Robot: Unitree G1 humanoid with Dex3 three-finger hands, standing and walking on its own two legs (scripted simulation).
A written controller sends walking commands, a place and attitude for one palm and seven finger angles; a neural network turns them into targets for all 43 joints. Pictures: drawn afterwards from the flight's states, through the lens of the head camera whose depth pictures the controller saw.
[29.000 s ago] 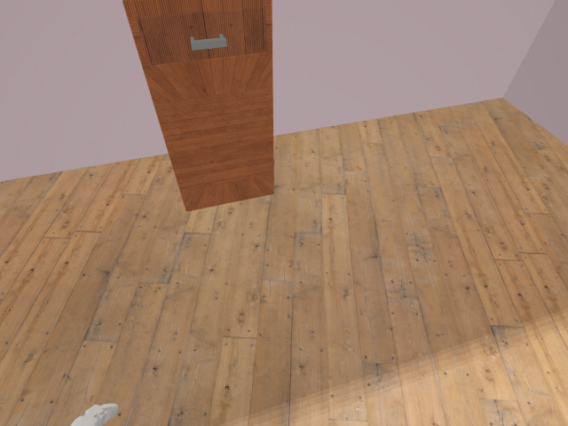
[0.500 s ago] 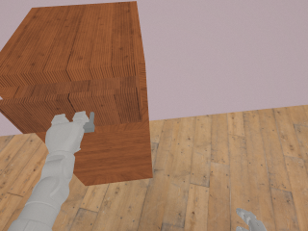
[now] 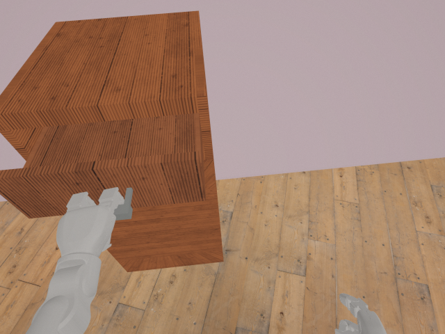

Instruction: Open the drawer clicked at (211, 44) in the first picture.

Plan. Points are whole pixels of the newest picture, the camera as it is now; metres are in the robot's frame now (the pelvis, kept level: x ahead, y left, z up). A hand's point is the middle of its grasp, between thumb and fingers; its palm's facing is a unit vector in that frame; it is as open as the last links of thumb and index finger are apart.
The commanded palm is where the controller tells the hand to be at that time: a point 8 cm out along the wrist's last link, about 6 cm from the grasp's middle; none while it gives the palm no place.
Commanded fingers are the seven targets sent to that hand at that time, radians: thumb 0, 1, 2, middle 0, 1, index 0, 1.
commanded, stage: pull the drawer open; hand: left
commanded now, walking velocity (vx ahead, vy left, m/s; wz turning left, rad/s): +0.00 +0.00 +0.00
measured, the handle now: (103, 204) +0.34 +0.25 +0.04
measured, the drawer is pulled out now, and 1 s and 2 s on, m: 0.13 0.25 0.30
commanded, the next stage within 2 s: open the thumb to release the handle in 1.70 s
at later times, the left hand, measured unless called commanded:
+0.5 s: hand (97, 266) +0.23 +0.24 +0.02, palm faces +0.00 -0.11 -0.99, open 6.0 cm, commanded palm +0.19 +0.25 +0.07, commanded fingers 0.00 0.90 0.90 -0.40 -1.35 -0.40 -1.35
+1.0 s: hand (88, 308) +0.17 +0.23 +0.02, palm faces -0.01 -0.12 -0.99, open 6.1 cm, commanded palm +0.12 +0.24 +0.07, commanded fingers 0.00 0.90 0.90 -0.40 -1.35 -0.40 -1.35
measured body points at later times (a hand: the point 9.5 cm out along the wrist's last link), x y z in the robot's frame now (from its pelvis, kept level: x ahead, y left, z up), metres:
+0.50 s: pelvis +0.00 +0.00 +0.00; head +0.02 -0.03 +0.45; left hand +0.23 +0.24 +0.07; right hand +0.19 -0.24 -0.10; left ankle -0.01 +0.09 -0.71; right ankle -0.07 -0.10 -0.71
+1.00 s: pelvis -0.01 -0.01 -0.01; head +0.01 -0.03 +0.44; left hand +0.16 +0.23 +0.07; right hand +0.20 -0.23 -0.10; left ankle -0.01 +0.09 -0.71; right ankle -0.07 -0.10 -0.71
